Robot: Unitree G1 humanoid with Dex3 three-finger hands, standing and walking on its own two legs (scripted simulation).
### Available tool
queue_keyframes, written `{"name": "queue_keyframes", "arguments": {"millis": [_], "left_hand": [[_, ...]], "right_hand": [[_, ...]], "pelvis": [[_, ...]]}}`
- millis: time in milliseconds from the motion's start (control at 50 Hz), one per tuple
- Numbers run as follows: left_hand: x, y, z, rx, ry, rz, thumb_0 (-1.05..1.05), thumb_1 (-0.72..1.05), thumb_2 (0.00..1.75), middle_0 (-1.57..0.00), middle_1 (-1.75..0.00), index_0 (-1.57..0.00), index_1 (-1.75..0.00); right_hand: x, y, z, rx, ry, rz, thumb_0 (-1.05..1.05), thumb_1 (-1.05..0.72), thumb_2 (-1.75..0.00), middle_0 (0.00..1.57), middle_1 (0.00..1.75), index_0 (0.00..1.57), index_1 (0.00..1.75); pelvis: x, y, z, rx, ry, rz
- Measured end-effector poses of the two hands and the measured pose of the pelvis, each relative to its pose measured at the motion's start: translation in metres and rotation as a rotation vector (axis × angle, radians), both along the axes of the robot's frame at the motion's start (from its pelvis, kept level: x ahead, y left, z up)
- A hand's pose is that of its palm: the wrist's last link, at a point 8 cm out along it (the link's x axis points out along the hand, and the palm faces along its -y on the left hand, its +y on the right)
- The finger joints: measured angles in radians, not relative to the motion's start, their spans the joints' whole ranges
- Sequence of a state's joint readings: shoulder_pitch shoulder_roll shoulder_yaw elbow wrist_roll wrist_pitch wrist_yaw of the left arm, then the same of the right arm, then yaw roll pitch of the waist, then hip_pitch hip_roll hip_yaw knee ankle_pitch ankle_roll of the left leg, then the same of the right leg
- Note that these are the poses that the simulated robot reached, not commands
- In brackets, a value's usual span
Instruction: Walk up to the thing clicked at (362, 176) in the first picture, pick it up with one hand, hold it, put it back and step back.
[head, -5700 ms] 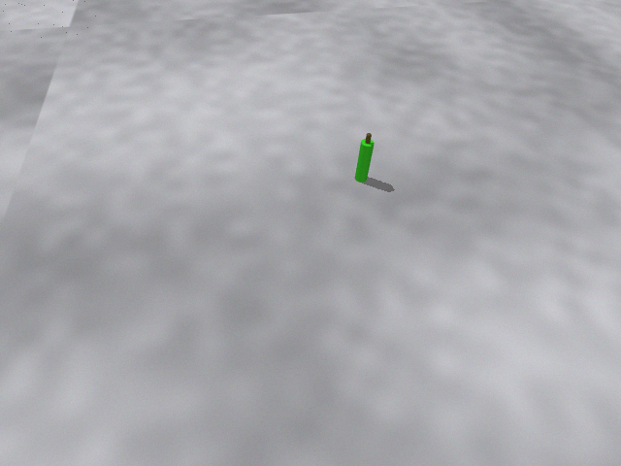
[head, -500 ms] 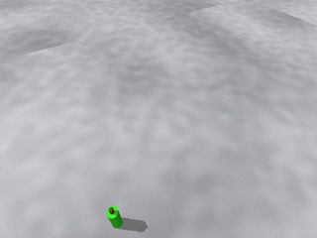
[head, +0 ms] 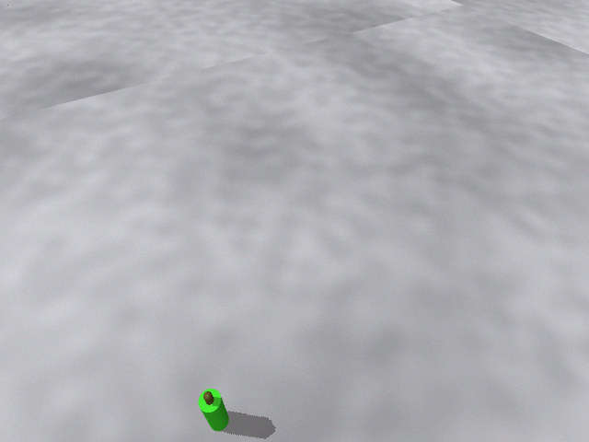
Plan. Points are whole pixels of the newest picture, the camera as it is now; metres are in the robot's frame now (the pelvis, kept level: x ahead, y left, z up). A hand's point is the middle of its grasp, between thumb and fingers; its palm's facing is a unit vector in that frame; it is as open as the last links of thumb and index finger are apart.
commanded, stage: stand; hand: left
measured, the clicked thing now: (213, 408) +0.33 +0.20 -0.65
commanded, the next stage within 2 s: go down in 1.98 s
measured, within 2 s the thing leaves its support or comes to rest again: neither
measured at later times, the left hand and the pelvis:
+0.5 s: hand out of the picture +0.09 +0.24 -0.16, palm faces -0.03 -0.94 -0.34, open 7.3 cm; pelvis +0.01 -0.01 +0.00, yaw +0 degrees
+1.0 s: hand out of the picture +0.10 +0.24 -0.15, palm faces -0.04 -0.94 -0.34, open 7.4 cm; pelvis +0.02 -0.01 +0.00, yaw +0 degrees
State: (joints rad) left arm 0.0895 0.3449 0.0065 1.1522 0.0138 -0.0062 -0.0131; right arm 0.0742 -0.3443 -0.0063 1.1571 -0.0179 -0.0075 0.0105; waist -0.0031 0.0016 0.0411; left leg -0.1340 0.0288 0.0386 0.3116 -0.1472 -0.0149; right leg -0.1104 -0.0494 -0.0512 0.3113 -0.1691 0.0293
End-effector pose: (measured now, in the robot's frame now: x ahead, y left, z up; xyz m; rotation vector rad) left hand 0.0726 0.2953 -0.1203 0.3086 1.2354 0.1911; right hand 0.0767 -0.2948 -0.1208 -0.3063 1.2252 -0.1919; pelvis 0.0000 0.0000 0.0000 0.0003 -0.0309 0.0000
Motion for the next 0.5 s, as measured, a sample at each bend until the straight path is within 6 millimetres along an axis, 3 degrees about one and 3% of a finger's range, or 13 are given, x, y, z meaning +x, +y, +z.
{"name": "queue_keyframes", "arguments": {"millis": [500], "left_hand": [[0.015,-0.009,0.002,0.006,-0.006,-0.013,0.0,0.9,0.9,-0.2,-0.3,-0.21,-0.3]], "right_hand": [[0.008,-0.011,-0.001,-0.004,0.01,-0.005,0.01,-0.9,-0.9,0.2,0.3,0.21,0.3]], "pelvis": [[0.013,-0.008,0.0,0.001,0.001,-0.004]]}}
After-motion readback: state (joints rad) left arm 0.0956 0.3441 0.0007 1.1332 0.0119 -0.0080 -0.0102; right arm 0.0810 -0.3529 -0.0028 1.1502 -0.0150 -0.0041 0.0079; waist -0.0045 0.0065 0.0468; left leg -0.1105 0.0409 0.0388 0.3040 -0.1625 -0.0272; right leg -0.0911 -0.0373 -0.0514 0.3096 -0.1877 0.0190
